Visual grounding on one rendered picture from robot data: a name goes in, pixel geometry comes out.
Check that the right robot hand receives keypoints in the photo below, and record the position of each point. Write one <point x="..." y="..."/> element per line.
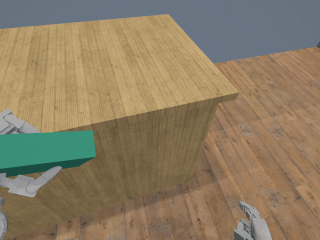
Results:
<point x="257" y="229"/>

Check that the table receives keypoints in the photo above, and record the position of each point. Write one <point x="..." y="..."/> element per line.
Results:
<point x="144" y="88"/>

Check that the left robot hand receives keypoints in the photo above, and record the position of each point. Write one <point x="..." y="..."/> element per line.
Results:
<point x="22" y="185"/>

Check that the sponge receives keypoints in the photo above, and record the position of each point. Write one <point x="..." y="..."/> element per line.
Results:
<point x="28" y="153"/>

